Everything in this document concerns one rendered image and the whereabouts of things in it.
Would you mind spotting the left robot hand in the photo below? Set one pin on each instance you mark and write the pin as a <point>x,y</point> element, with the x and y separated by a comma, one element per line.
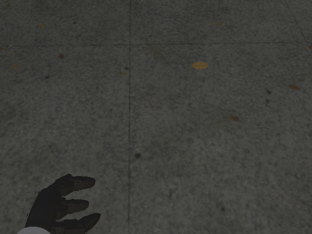
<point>50,206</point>

